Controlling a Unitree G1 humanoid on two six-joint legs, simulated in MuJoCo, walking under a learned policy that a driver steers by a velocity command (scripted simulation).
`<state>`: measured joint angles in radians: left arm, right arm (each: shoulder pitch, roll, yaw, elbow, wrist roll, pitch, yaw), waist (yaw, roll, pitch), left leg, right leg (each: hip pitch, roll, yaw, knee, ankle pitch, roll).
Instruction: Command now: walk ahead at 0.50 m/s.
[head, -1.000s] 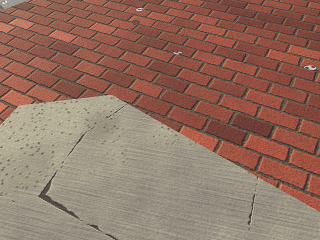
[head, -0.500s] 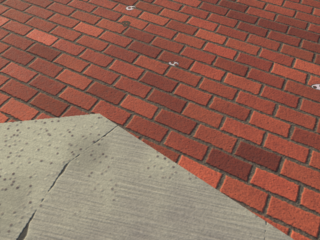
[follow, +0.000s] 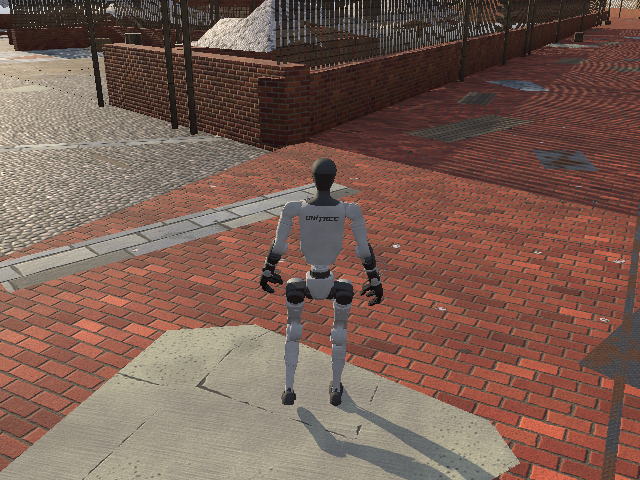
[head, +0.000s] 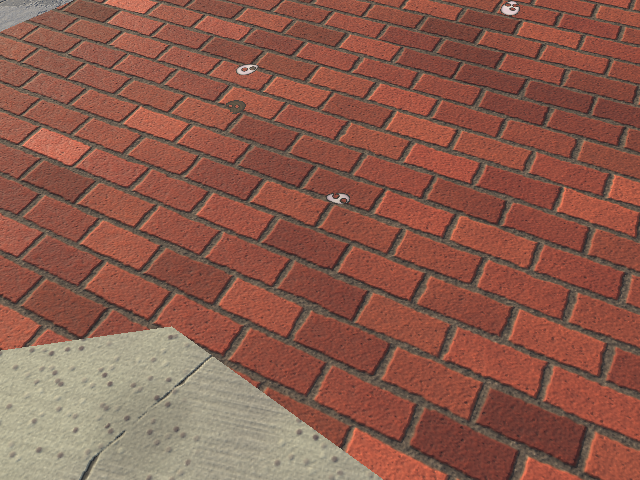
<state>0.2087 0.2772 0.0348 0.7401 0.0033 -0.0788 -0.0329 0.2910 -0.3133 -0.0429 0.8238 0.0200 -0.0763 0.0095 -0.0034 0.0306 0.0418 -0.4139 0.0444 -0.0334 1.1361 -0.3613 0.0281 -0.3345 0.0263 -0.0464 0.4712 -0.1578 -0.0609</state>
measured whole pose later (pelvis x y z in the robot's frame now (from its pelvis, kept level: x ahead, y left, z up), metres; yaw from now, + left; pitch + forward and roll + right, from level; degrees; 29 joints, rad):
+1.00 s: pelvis +0.55 -0.01 -0.02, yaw -12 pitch +2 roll +1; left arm 0.10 0.28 0.06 0.68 -0.02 -0.05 -0.04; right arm 0.28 -0.30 -0.06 0.89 0.00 -0.05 -0.01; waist -0.03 -0.01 0.05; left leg -0.09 0.04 0.12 0.84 -0.49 -0.02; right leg -0.51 0.03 -0.04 0.63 -0.14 -0.10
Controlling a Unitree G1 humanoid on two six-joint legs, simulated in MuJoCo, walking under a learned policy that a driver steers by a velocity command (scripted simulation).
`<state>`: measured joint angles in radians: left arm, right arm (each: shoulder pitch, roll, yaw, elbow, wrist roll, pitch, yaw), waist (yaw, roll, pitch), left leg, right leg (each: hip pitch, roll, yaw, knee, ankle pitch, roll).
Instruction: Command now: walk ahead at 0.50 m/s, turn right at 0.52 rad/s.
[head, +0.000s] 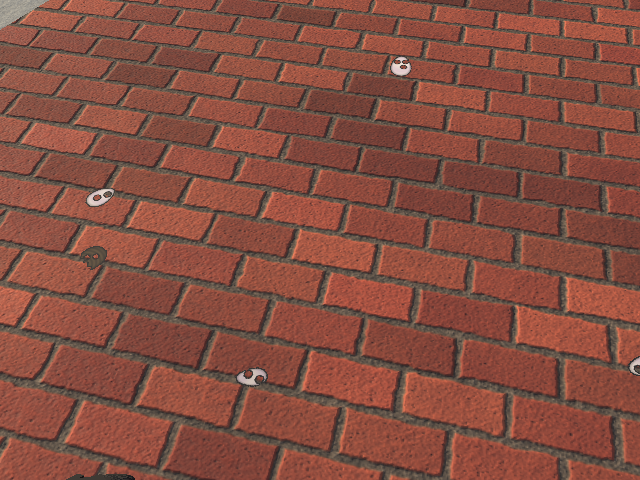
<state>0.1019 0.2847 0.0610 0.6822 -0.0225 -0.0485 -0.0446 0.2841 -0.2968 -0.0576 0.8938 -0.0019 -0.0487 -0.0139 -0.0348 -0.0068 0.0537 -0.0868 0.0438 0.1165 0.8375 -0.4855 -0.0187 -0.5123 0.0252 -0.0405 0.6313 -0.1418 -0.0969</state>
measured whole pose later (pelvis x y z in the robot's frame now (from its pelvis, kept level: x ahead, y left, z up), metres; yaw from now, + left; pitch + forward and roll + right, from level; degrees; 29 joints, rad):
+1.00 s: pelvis +0.52 -0.08 +0.02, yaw -8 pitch +1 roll +0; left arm 0.16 0.25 0.04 0.67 0.01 -0.09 -0.01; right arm 0.36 -0.31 -0.06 0.81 0.03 -0.05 0.00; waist -0.03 0.04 0.00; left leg -0.41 0.01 -0.06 1.10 -0.40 0.01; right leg -0.30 0.00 -0.02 0.47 -0.20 -0.02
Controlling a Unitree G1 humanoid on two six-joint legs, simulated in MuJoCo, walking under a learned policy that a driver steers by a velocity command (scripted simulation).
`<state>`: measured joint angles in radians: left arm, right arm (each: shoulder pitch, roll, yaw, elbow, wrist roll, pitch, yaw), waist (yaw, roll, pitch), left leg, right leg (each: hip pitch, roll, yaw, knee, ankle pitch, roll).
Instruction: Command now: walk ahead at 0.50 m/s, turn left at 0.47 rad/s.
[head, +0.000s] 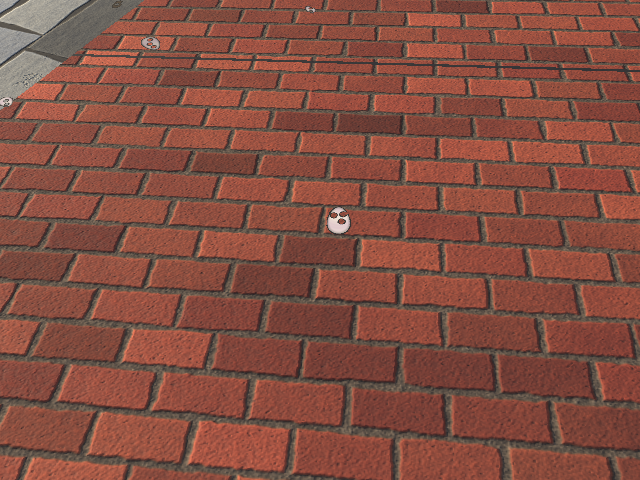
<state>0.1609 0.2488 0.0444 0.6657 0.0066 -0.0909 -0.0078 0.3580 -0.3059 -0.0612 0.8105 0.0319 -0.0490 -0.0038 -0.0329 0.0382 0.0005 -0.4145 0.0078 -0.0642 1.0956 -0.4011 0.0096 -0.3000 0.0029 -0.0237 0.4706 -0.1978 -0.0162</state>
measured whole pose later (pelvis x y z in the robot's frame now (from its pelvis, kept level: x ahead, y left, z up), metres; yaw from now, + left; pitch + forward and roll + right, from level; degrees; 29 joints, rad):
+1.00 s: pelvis +0.53 +0.14 +0.00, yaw +36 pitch +1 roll -1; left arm 0.17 0.26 0.06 0.72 0.01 -0.10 -0.01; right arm 0.33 -0.31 -0.07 0.71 0.03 -0.02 -0.01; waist -0.01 0.04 0.02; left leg -0.44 -0.01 -0.09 1.18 -0.38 0.01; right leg -0.30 0.03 -0.04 0.47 -0.19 -0.02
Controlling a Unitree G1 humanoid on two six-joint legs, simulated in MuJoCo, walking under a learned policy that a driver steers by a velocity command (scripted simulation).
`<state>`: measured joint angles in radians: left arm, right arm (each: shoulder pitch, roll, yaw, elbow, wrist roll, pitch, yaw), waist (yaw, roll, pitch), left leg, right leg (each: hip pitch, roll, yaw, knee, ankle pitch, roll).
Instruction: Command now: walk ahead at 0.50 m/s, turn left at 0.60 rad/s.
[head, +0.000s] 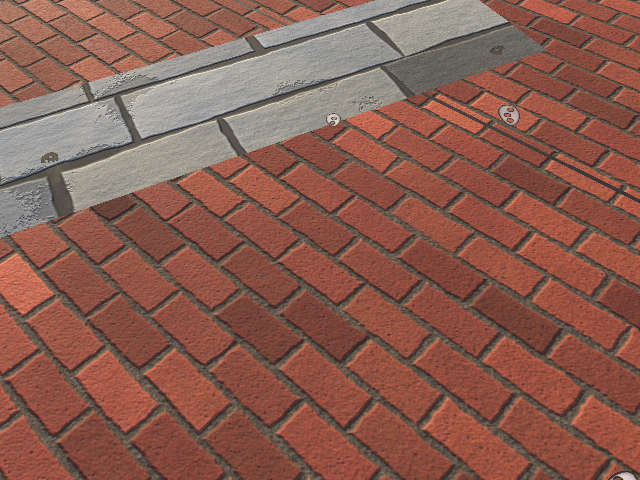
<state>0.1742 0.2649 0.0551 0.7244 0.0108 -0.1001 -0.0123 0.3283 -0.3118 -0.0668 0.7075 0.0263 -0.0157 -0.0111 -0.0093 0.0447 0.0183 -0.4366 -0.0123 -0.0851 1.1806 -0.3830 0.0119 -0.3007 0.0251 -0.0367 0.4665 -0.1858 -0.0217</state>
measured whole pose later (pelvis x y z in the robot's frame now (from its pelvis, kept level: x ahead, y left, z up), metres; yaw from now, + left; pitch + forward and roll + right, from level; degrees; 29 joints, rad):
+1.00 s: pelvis +0.54 +0.13 +0.00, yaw +36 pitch +1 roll -1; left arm 0.17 0.27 0.05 0.73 0.01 -0.09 -0.02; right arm 0.33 -0.31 -0.07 0.70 0.03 -0.01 -0.01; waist -0.01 0.04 0.03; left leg -0.44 -0.01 -0.09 1.19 -0.38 0.01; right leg -0.31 0.02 -0.04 0.48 -0.19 -0.02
